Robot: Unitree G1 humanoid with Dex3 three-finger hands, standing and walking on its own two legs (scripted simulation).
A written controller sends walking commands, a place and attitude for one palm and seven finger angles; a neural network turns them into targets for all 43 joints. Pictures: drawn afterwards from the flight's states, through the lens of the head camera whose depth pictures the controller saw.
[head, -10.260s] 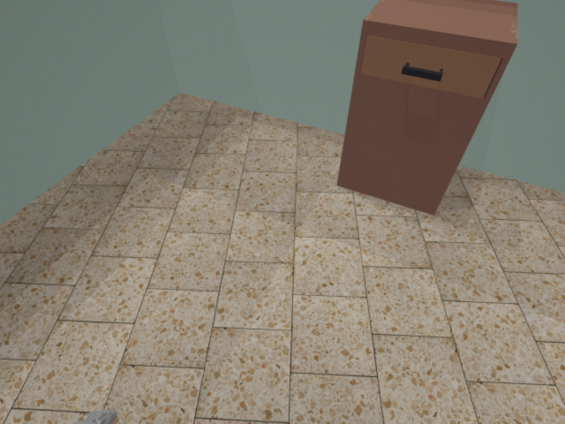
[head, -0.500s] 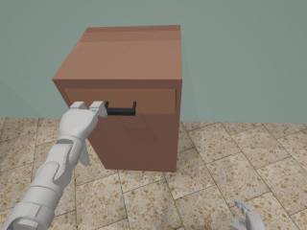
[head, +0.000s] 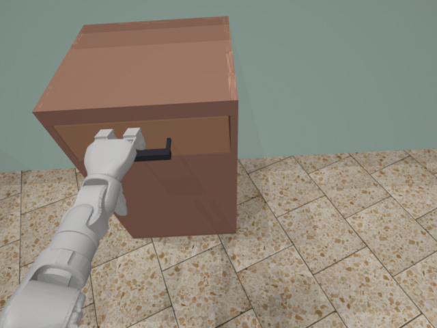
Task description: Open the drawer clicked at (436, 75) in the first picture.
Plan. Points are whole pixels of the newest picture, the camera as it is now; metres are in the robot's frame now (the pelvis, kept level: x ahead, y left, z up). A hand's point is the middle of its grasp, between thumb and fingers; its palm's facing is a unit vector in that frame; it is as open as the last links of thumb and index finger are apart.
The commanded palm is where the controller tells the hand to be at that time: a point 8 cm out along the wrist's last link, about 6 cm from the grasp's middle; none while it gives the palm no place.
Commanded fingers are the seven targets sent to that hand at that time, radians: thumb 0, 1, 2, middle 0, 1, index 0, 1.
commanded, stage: move the hooked fingers above the handle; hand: left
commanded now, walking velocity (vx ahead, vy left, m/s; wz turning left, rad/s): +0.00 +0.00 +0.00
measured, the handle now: (146, 149) +0.55 +0.23 -0.07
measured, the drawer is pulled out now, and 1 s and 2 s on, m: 0.00 0.00 0.00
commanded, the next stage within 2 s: lower the fingers behind the handle in 1.42 s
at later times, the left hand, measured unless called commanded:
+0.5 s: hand (136, 157) +0.47 +0.21 +0.01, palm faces -0.03 +0.00 -1.00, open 13.8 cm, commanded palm +0.46 +0.21 +0.06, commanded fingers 0.00 -0.50 0.30 -0.30 -1.20 -0.30 -1.20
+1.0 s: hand (140, 151) +0.50 +0.22 -0.01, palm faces -0.06 -0.01 -1.00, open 13.8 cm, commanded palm +0.48 +0.21 +0.04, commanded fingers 0.00 -0.50 0.30 -0.30 -1.20 -0.30 -1.20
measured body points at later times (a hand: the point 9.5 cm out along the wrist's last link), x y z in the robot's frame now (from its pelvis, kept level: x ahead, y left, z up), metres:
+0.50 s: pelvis +0.00 +0.01 -0.02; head +0.08 +0.00 +0.43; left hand +0.46 +0.21 +0.06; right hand +0.02 -0.27 -0.15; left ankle +0.00 +0.11 -0.72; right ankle +0.01 -0.11 -0.72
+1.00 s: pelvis +0.00 +0.02 -0.03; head +0.11 +0.01 +0.41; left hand +0.50 +0.21 +0.04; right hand -0.03 -0.26 -0.15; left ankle +0.00 +0.11 -0.72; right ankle +0.01 -0.11 -0.72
